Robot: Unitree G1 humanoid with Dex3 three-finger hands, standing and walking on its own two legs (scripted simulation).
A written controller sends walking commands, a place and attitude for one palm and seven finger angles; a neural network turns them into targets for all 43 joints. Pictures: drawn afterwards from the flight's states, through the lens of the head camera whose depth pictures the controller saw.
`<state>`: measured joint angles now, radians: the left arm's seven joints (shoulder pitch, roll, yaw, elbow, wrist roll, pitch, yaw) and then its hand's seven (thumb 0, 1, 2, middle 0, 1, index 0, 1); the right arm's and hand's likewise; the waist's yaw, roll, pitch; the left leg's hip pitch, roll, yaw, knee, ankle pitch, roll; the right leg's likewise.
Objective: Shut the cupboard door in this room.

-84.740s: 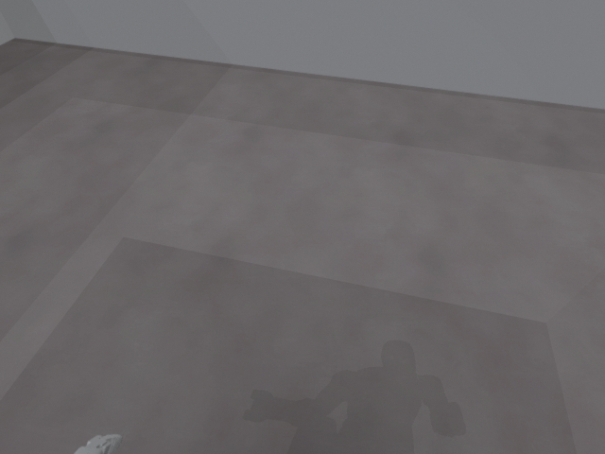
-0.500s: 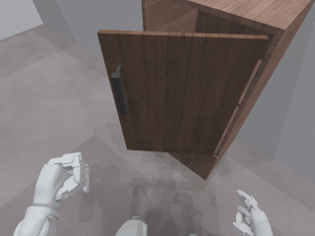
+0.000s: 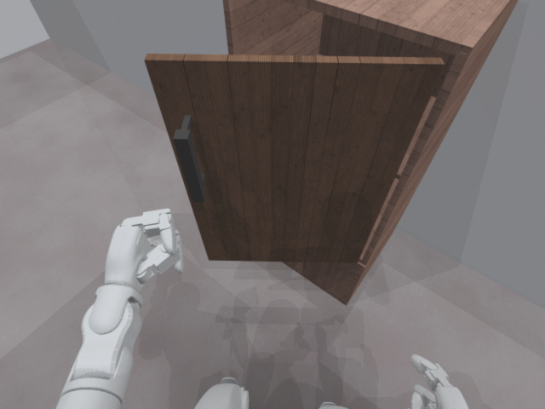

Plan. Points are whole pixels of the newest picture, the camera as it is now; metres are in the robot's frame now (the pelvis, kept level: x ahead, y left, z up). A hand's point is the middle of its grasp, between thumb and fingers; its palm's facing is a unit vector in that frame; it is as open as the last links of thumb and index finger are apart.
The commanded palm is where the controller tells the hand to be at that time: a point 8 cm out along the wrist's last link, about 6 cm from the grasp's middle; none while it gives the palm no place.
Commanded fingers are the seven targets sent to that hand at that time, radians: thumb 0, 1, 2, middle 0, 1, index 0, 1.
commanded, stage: bring the fist close to the handle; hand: left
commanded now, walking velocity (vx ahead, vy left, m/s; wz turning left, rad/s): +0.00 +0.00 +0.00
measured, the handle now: (193, 160) +0.50 +0.16 +0.06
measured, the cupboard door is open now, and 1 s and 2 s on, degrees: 36 36 21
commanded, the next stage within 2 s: push the door shut along its arc in 0.82 s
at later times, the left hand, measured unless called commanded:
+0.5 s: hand (208, 203) +0.40 +0.12 +0.07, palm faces +0.00 -1.00 -0.02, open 3.1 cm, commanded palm +0.37 +0.17 +0.07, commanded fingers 0.00 0.90 0.90 -1.30 -1.50 -1.30 -1.50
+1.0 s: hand (208, 202) +0.41 +0.12 +0.07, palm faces +0.00 -1.00 -0.03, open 3.1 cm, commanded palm +0.39 +0.17 +0.07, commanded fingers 0.00 0.90 0.90 -1.30 -1.50 -1.30 -1.50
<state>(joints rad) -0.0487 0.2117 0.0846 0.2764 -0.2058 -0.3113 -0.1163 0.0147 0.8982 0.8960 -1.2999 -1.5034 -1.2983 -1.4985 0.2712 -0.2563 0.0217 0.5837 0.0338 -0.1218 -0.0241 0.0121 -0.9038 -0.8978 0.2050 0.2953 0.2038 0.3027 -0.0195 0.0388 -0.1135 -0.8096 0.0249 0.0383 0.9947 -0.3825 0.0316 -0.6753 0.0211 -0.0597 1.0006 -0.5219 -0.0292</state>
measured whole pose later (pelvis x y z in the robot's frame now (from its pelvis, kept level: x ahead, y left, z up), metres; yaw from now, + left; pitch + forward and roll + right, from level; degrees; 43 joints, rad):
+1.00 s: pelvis -0.01 +0.00 +0.00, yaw -1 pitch +14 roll -1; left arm -0.49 0.19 0.14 0.77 -0.14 -0.42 -0.04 0.02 0.90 0.90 -1.30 -1.50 -1.30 -1.50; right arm 0.30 -0.26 -0.01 0.64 0.02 -0.04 0.01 0.01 -0.91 -0.90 0.20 0.29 0.20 0.30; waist -0.06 0.04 -0.12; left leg -0.87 0.04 0.05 1.00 -0.37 0.03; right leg -0.75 0.03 -0.05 1.02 -0.51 -0.03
